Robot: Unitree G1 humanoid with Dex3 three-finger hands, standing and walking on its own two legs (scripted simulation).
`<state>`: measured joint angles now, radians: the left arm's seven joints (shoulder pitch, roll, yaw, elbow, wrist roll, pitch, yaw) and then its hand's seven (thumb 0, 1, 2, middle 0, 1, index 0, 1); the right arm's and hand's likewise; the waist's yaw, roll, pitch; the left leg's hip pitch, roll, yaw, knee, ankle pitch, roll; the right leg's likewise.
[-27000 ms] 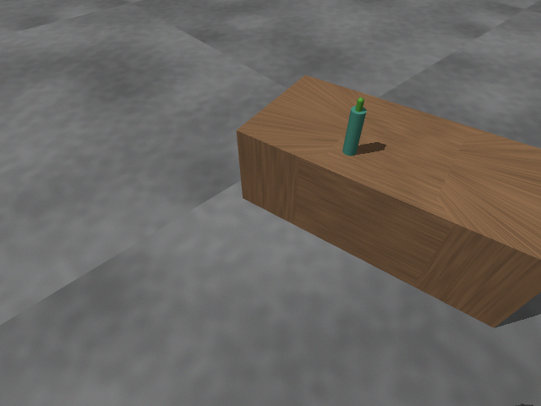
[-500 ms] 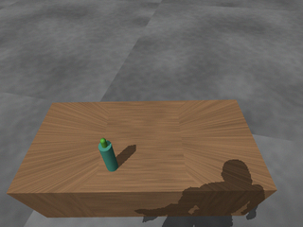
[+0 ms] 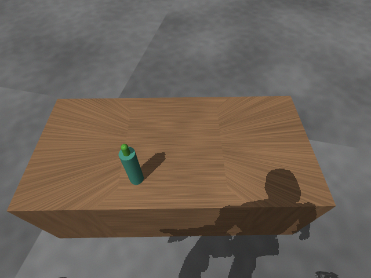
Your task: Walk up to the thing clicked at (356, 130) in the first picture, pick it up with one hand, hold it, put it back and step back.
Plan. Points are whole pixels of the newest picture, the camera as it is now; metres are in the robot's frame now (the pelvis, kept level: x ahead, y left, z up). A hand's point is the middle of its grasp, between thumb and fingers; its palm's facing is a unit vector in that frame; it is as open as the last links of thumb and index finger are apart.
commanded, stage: step back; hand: left
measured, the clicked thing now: (131, 163) +0.51 +0.20 -0.24
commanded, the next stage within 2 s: none
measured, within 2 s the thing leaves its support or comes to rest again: neither
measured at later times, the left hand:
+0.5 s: hand out of the picture +0.04 +0.29 -0.17, palm faces -0.10 -0.92 -0.39, open 7.4 cm
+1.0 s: hand out of the picture -0.09 +0.31 -0.16, palm faces -0.02 -0.93 -0.37, open 7.4 cm
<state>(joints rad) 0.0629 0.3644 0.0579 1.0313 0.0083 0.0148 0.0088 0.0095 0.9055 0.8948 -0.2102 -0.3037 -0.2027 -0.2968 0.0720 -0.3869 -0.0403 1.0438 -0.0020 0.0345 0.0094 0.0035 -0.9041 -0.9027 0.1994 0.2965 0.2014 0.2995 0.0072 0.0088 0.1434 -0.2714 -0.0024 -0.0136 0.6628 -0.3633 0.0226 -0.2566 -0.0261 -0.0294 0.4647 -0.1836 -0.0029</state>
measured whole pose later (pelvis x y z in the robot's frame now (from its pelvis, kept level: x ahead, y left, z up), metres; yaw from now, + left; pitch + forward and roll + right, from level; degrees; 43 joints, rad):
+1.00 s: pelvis -0.21 +0.04 -0.01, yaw -3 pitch -2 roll -1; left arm 0.13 0.41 0.09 0.81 0.01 0.07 0.01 0.01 0.91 0.90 -0.21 -0.30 -0.20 -0.30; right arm 0.14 -0.35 -0.04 0.87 -0.03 0.01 -0.01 0.01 -0.90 -0.90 0.20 0.30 0.20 0.30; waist 0.02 -0.05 0.17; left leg -0.29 0.01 -0.03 0.58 -0.26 0.02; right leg -0.47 0.13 0.16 1.21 -0.50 0.00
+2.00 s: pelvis -0.55 -0.02 -0.01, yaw -4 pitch -2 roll +2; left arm 0.22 0.35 0.06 0.89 0.04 0.05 0.01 0.01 0.90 0.89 -0.21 -0.30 -0.20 -0.30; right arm 0.13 -0.41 -0.05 0.85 -0.01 0.06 -0.02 0.00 -0.90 -0.90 0.20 0.30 0.20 0.30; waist 0.04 0.02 0.14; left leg -0.55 -0.11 -0.15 1.12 -0.45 -0.01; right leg -0.28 -0.01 0.03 0.66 -0.34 -0.02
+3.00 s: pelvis -0.59 +0.00 +0.00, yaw +0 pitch -2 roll +0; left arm 0.11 0.37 0.03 1.05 0.01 -0.03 0.01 0.01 0.91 0.89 -0.21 -0.30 -0.20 -0.30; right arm 0.09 -0.34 -0.04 1.05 -0.02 -0.01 0.01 0.01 -0.90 -0.90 0.20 0.30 0.20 0.30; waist 0.01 0.00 0.07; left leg -0.18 0.00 0.01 0.55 -0.33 0.01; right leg -0.22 0.00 0.04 0.54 -0.29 0.01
